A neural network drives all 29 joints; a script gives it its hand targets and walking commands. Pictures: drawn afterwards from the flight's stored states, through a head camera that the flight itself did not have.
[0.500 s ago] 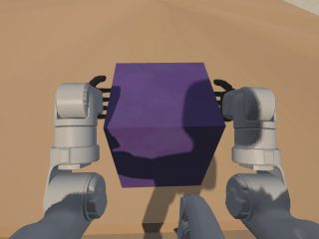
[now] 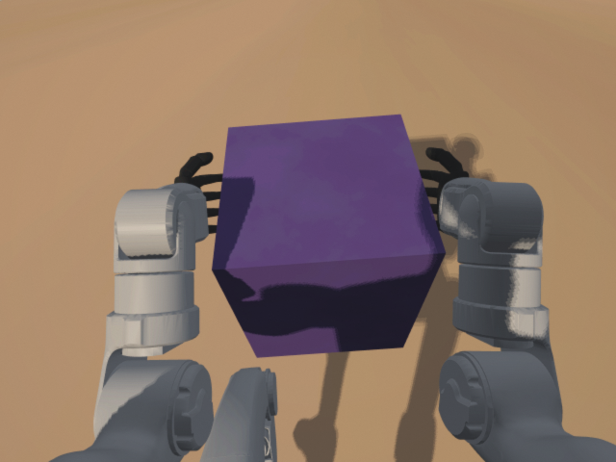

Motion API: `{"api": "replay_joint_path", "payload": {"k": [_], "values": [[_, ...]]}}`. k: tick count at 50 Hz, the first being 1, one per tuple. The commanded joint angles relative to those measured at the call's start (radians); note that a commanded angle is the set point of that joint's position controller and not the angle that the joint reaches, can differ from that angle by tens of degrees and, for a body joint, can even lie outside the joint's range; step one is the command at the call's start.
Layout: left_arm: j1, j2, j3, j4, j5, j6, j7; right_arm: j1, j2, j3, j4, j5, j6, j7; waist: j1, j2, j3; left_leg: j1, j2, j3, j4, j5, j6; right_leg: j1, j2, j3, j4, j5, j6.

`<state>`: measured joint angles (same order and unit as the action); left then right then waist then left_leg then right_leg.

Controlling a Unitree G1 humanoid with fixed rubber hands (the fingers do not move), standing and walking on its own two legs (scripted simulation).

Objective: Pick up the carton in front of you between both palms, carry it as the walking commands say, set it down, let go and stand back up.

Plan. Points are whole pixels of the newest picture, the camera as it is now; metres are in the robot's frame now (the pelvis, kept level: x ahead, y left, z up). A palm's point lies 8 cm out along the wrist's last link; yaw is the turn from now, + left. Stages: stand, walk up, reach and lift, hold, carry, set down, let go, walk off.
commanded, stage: carry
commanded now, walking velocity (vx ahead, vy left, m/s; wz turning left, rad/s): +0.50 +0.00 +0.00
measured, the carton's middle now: (322, 246) +0.38 +0.00 +0.10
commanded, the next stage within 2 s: none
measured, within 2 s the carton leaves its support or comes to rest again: neither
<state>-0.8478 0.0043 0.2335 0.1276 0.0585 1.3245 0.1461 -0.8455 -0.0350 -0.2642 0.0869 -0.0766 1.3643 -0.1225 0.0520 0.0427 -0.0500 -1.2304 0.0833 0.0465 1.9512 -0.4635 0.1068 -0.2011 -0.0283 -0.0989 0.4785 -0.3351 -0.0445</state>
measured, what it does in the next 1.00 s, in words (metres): climbs: left foot 0.14 m higher, then right foot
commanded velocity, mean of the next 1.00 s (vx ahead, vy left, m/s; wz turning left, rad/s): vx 0.50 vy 0.00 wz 0.00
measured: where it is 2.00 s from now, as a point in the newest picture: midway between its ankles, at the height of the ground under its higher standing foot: (321, 214)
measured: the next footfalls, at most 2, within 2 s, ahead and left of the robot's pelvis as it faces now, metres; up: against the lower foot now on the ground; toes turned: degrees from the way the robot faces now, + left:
left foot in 0.16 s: +0.34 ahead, +0.13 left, +0.14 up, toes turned +6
right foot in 0.74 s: +0.62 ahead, -0.07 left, +0.14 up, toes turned -6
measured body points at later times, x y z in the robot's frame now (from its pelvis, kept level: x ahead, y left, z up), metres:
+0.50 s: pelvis +0.28 +0.05 +0.13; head +0.31 +0.06 +0.58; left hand +0.68 +0.19 +0.30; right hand +0.67 -0.11 +0.30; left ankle +0.30 +0.12 -0.60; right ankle +0.39 -0.08 -0.49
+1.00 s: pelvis +0.56 -0.01 +0.14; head +0.60 -0.02 +0.59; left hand +0.92 +0.15 +0.23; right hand +0.93 -0.16 +0.23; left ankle +0.59 +0.15 -0.54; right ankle +0.58 -0.07 -0.60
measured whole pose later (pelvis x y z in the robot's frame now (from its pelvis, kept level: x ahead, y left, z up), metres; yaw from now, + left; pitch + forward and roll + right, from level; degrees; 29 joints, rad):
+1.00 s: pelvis +0.56 -0.01 +0.14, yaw +2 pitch +4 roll +1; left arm -0.69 -0.03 0.25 0.19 0.10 1.27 0.12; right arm -0.73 0.00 -0.21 0.21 -0.07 1.27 -0.14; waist -0.02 0.03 0.00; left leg -0.61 0.08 0.04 0.94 -0.26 -0.02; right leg -0.30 0.01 -0.14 0.36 -0.15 -0.09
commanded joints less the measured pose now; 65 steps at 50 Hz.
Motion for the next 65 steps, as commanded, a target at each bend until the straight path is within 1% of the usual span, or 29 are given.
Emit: {"api": "replay_joint_path", "payload": {"k": [1,3,4,6,7,8,9,10,11,12,15,18,20,24,32,36,37,38,39,40,43,48,54,58,60,62,63,64,65], "values": [[-0.768,-0.985,-0.507,-0.112,-0.445,0.018,-0.264,-0.783,1.041,0.596,-0.031,0.435,-0.013,0.177,0.000,-0.164,-0.255,-0.030,0.044,0.077,-0.288,0.053,-0.022,0.195,-0.170,0.207,-0.330,0.115,-0.176],[-0.748,-0.953,-0.466,-0.057,-0.428,0.040,-0.264,-0.800,1.048,0.583,0.008,0.443,0.000,0.166,-0.035,-0.264,-0.267,0.306,0.008,0.166,-0.578,0.144,0.006,0.062,-0.123,0.005,-0.399,0.494,-0.166],[-0.738,-0.950,-0.445,-0.028,-0.420,0.046,-0.263,-0.787,1.054,0.574,0.039,0.444,0.004,0.163,-0.060,-0.272,-0.306,0.465,-0.031,0.210,-0.706,0.200,0.031,0.066,-0.122,-0.052,-0.352,0.829,-0.154],[-0.715,-0.945,-0.419,0.012,-0.390,0.052,-0.260,-0.753,1.092,0.552,0.084,0.455,0.003,0.163,-0.122,-0.346,-0.427,0.663,-0.140,0.277,-0.859,0.203,0.048,0.206,-0.165,-0.095,-0.123,1.472,-0.128],[-0.712,-0.949,-0.405,0.027,-0.369,0.050,-0.260,-0.746,1.118,0.553,0.092,0.461,-0.001,0.168,-0.183,-0.341,-0.496,0.780,-0.174,0.264,-0.997,0.200,0.041,0.272,-0.177,-0.119,0.089,1.572,-0.101],[-0.727,-0.960,-0.396,0.015,-0.369,0.043,-0.259,-0.750,1.148,0.547,0.066,0.473,-0.010,0.180,-0.231,-0.284,-0.552,0.978,-0.179,0.111,-1.211,0.206,0.021,0.198,-0.137,-0.082,0.394,1.435,-0.057],[-0.700,-0.989,-0.399,0.016,-0.352,0.031,-0.258,-0.764,1.146,0.548,0.055,0.490,-0.024,0.191,-0.198,0.025,-0.666,1.282,0.098,-0.481,-1.414,0.291,0.159,-0.171,-0.001,-0.005,0.767,0.677,0.017],[-0.707,-0.987,-0.411,0.010,-0.338,0.027,-0.254,-0.769,1.187,0.558,0.069,0.512,-0.037,0.203,-0.173,0.277,-0.743,1.330,0.219,-0.813,-1.540,0.509,0.278,-0.324,0.149,0.170,1.198,0.129,0.029],[-0.727,-0.999,-0.409,-0.006,-0.330,0.017,-0.246,-0.801,1.219,0.564,0.021,0.531,-0.045,0.218,-0.136,0.152,-0.750,1.371,0.201,-0.710,-1.442,0.470,0.258,-0.428,0.106,0.301,1.354,0.115,-0.012],[-0.757,-1.010,-0.415,-0.057,-0.334,0.009,-0.241,-0.856,1.248,0.582,-0.029,0.558,-0.058,0.229,-0.131,0.073,-0.679,1.306,0.173,-0.627,-1.404,0.398,0.220,-0.502,0.082,0.265,1.360,0.107,-0.029],[-0.841,-1.020,-0.459,-0.177,-0.348,-0.002,-0.219,-0.941,1.289,0.618,-0.141,0.595,-0.069,0.243,-0.101,0.021,-0.527,1.202,0.157,-0.445,-1.447,0.204,0.138,-0.628,-0.001,0.212,1.265,0.041,-0.068],[-0.786,-1.008,-0.505,-0.206,-0.364,0.000,-0.208,-0.882,1.229,0.617,-0.149,0.561,-0.058,0.230,-0.097,-0.038,-0.479,1.192,0.165,-0.376,-1.509,0.191,0.152,-0.668,-0.029,0.160,1.064,-0.076,-0.053],[-0.758,-0.992,-0.527,-0.193,-0.371,0.011,-0.208,-0.822,1.177,0.618,-0.147,0.534,-0.043,0.221,-0.097,-0.015,-0.489,1.241,0.173,-0.326,-1.517,0.361,0.154,-0.711,-0.053,0.129,0.975,0.032,-0.038],[-0.755,-0.988,-0.557,-0.117,-0.391,0.038,-0.219,-0.727,1.082,0.575,-0.050,0.463,-0.008,0.217,-0.115,0.039,-0.459,1.327,0.148,-0.217,-1.558,0.450,0.153,-0.782,-0.082,0.090,0.750,0.157,-0.004],[-0.770,-1.060,-0.463,0.107,-0.422,0.044,-0.248,-0.711,1.052,0.456,0.137,0.413,-0.003,0.238,-0.128,0.117,-0.307,1.327,0.092,-0.061,-1.599,0.673,0.063,-0.559,-0.017,-0.024,0.192,0.281,-0.001],[-0.728,-1.074,-0.389,0.197,-0.406,0.021,-0.256,-0.705,1.075,0.412,0.201,0.398,-0.027,0.239,-0.053,0.109,-0.334,1.246,0.092,0.045,-1.408,0.915,-0.039,-0.139,0.056,-0.112,-0.073,0.316,-0.013],[-0.709,-1.076,-0.371,0.219,-0.393,0.011,-0.259,-0.698,1.084,0.407,0.219,0.395,-0.035,0.238,-0.032,0.056,-0.396,1.119,0.066,0.073,-1.260,0.786,-0.072,0.083,0.018,-0.064,-0.064,0.272,-0.016],[-0.670,-1.064,-0.345,0.249,-0.381,0.000,-0.262,-0.693,1.097,0.421,0.232,0.398,-0.040,0.239,-0.021,-0.067,-0.473,0.954,0.021,0.099,-1.052,0.479,-0.104,0.276,-0.178,0.209,-0.036,0.282,-0.048],[-0.691,-1.046,-0.338,0.241,-0.363,-0.018,-0.261,-0.714,1.137,0.413,0.240,0.402,-0.047,0.239,-0.029,-0.342,-0.514,0.624,-0.120,0.052,-0.831,0.071,-0.134,0.491,-0.369,0.636,-0.091,0.341,-0.188],[-0.668,-1.076,-0.333,0.235,-0.368,-0.029,-0.264,-0.726,1.152,0.426,0.224,0.402,-0.058,0.237,-0.021,-0.324,-0.492,0.515,-0.108,-0.038,-0.718,-0.008,-0.119,0.482,-0.354,0.660,-0.134,0.284,-0.206],[-0.761,-1.145,-0.391,0.051,-0.413,-0.068,-0.273,-0.759,1.240,0.480,0.122,0.456,-0.094,0.232,-0.048,-0.125,-0.437,0.529,-0.002,-0.077,-0.767,0.117,-0.092,0.306,-0.280,0.414,-0.165,0.260,-0.129],[-0.693,-1.170,-0.501,-0.107,-0.417,-0.097,-0.258,-0.688,1.294,0.598,-0.020,0.484,-0.134,0.207,-0.058,-0.160,-0.480,0.586,0.015,-0.024,-0.987,0.210,-0.134,0.304,-0.245,0.235,-0.259,0.199,-0.134],[-0.479,-1.161,-0.607,-0.201,-0.384,-0.124,-0.258,-0.456,1.316,0.707,-0.060,0.451,-0.161,0.216,-0.033,-0.169,-0.459,0.559,-0.019,0.050,-1.282,0.320,-0.144,0.483,-0.202,0.121,-0.199,0.645,-0.107],[-0.349,-1.149,-0.686,-0.290,-0.380,-0.132,-0.274,-0.304,1.296,0.759,-0.123,0.422,-0.169,0.228,-0.023,-0.192,-0.411,0.590,-0.049,0.082,-1.441,0.380,-0.127,0.539,-0.186,0.083,-0.157,0.783,-0.089],[-0.256,-1.137,-0.720,-0.329,-0.377,-0.128,-0.282,-0.209,1.269,0.772,-0.165,0.401,-0.163,0.235,-0.014,-0.187,-0.387,0.684,-0.076,0.127,-1.561,0.419,-0.120,0.522,-0.167,0.045,-0.104,0.828,-0.071],[-0.162,-1.121,-0.746,-0.351,-0.370,-0.121,-0.293,-0.082,1.243,0.772,-0.181,0.366,-0.157,0.247,-0.042,-0.144,-0.441,1.064,-0.080,0.164,-1.646,0.469,-0.092,0.310,-0.137,-0.030,0.083,0.807,-0.019],[-0.132,-1.105,-0.760,-0.366,-0.369,-0.116,-0.300,0.002,1.223,0.768,-0.185,0.343,-0.155,0.254,-0.068,-0.084,-0.498,1.328,0.048,0.040,-1.593,0.483,-0.051,0.086,-0.131,-0.042,0.245,0.578,0.022],[-0.124,-1.129,-0.788,-0.386,-0.389,-0.102,-0.312,0.049,1.177,0.752,-0.189,0.304,-0.162,0.254,-0.077,0.161,-0.594,1.621,0.273,-0.314,-1.533,0.587,0.093,-0.247,-0.052,-0.038,0.490,0.301,0.057],[-0.106,-1.133,-0.801,-0.394,-0.396,-0.098,-0.324,0.102,1.175,0.753,-0.186,0.288,-0.165,0.254,-0.085,0.287,-0.539,1.693,0.326,-0.471,-1.594,0.692,0.162,-0.510,0.058,0.000,0.641,-0.159,0.067]]}}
